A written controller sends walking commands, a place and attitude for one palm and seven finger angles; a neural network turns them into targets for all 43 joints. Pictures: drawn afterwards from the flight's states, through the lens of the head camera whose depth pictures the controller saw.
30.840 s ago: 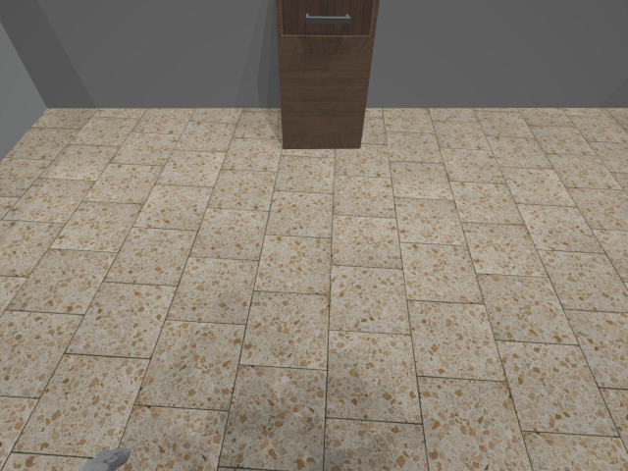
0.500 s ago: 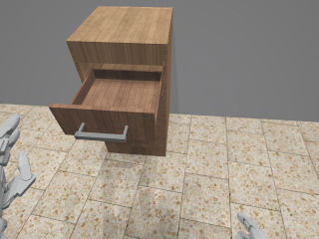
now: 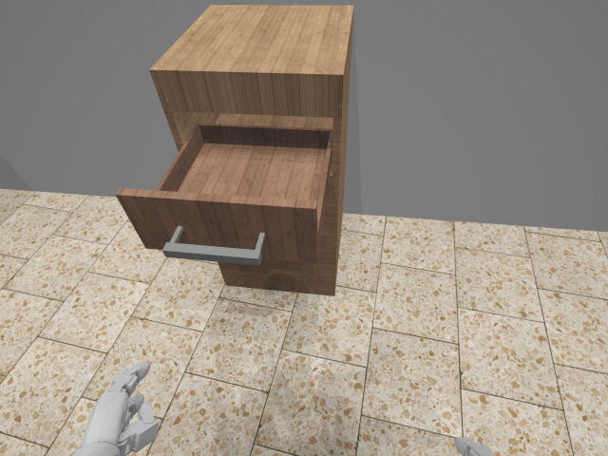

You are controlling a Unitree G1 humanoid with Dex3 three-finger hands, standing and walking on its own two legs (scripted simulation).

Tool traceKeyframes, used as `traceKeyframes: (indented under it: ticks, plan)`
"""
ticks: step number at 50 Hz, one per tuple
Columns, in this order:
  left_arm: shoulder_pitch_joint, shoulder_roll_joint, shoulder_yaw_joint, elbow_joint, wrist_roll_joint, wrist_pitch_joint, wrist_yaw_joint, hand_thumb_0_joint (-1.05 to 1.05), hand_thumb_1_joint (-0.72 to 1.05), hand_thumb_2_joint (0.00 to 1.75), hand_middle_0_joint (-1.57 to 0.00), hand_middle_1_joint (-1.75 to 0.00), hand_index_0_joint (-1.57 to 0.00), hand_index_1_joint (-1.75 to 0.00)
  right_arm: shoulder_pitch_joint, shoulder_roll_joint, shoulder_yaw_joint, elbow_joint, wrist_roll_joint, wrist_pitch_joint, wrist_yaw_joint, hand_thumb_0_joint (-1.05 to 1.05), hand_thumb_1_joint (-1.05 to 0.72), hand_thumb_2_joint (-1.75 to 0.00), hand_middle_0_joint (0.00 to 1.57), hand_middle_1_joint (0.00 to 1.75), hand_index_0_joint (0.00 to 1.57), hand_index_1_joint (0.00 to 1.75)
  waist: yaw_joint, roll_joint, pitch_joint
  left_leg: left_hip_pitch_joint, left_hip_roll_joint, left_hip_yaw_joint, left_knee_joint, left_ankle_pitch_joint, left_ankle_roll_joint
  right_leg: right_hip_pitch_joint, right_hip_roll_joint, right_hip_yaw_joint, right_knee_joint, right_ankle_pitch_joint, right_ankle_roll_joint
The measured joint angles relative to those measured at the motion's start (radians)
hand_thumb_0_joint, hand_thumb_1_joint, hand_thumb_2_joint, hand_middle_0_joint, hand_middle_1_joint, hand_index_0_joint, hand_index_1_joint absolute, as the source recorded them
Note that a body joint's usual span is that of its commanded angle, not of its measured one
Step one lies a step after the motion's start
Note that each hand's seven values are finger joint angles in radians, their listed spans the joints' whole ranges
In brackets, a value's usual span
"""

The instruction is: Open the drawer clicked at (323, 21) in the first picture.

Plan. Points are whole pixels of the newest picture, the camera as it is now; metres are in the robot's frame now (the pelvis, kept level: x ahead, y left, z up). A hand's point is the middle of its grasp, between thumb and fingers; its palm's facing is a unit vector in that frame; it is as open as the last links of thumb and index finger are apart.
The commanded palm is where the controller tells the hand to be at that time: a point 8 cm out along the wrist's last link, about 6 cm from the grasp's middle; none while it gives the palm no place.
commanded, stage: let the arm hang, fingers relaxed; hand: left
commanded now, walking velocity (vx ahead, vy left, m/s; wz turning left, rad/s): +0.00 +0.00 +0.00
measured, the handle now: (215, 244) +0.51 +0.20 -0.07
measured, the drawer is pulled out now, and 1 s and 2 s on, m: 0.30 0.30 0.30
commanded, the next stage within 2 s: look to check the result in 0.92 s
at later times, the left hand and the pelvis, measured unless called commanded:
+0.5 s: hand out of the picture -0.02 +0.22 -0.15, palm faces -0.03 -0.97 -0.26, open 7.3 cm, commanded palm none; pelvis -0.02 +0.02 +0.02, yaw -3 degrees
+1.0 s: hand out of the picture -0.03 +0.17 -0.16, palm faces -0.02 -0.99 -0.15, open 7.4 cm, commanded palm none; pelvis -0.01 +0.02 +0.02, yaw -3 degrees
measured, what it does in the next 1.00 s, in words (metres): stands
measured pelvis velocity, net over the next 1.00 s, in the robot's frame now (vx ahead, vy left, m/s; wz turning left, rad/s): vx -0.01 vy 0.02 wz -0.06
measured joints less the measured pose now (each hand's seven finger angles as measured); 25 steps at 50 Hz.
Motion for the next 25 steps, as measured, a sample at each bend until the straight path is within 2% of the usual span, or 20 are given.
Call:
traceKeyframes:
  ticks: [1,4,5,8,11,17,25]
  plan:
    - [-0.006,-0.022,-0.024,0.085,-0.001,0.018,-0.005,0.00,0.90,0.90,-0.19,-0.30,-0.19,-0.30,0.001,0.010,0.006,0.013,-0.004,0.007,-0.001,0.01,-0.90,-0.90,0.20,0.30,0.20,0.30,0.000,-0.018,0.018,0.010,-0.001,0.008,-0.002,-0.006,-0.005,0.006,-0.002,0.008,-0.002,0.005,0.011]
    - [0.008,-0.084,-0.088,0.285,-0.008,0.040,-0.021,0.01,0.91,0.90,-0.19,-0.30,-0.19,-0.30,0.018,0.041,0.024,0.051,-0.005,0.016,-0.011,0.01,-0.90,-0.90,0.20,0.30,0.20,0.30,-0.002,-0.065,0.063,0.044,0.008,0.025,-0.037,-0.006,-0.013,0.039,0.011,0.024,-0.052,0.032,0.007]
    - [0.010,-0.101,-0.078,0.326,-0.025,0.032,-0.011,0.00,0.93,0.90,-0.20,-0.30,-0.19,-0.30,0.029,0.050,0.027,0.065,-0.003,0.016,-0.016,0.01,-0.91,-0.90,0.20,0.30,0.20,0.30,-0.001,-0.077,0.076,0.050,0.012,0.023,-0.050,0.001,-0.013,0.051,0.016,0.022,-0.074,0.045,0.006]
    - [-0.012,-0.077,-0.058,0.402,-0.030,0.003,0.002,-0.05,1.01,0.90,-0.21,-0.30,-0.20,-0.30,0.063,0.066,0.029,0.116,0.001,0.019,-0.032,0.01,-0.91,-0.90,0.20,0.30,0.20,0.30,0.022,-0.094,0.106,0.069,0.021,0.017,-0.087,0.028,-0.013,0.084,0.028,0.015,-0.142,0.086,0.004]
    - [-0.015,-0.054,-0.068,0.481,-0.024,0.000,-0.006,-0.05,1.01,0.90,-0.21,-0.30,-0.20,-0.30,0.088,0.059,0.022,0.159,0.002,0.025,-0.043,0.01,-0.92,-0.90,0.20,0.30,0.20,0.30,0.027,-0.079,0.113,0.087,0.024,0.019,-0.114,0.044,-0.008,0.112,0.033,0.017,-0.193,0.117,0.008]
    - [0.003,-0.045,-0.080,0.607,-0.025,0.001,-0.011,-0.02,0.95,0.90,-0.20,-0.30,-0.20,-0.30,0.121,0.044,0.016,0.219,0.007,0.028,-0.049,0.01,-0.91,-0.90,0.20,0.30,0.20,0.30,0.020,-0.029,0.099,0.118,0.012,0.036,-0.160,0.067,0.008,0.139,0.023,0.034,-0.238,0.145,0.024]
    - [0.014,-0.062,-0.091,0.687,-0.027,-0.008,-0.004,0.00,0.91,0.90,-0.20,-0.30,-0.20,-0.30,0.131,0.075,0.027,0.272,0.009,0.019,-0.046,0.01,-0.91,-0.90,0.20,0.30,0.20,0.30,0.018,-0.001,0.090,0.134,-0.005,0.056,-0.200,0.093,0.020,0.134,0.009,0.054,-0.244,0.159,0.034]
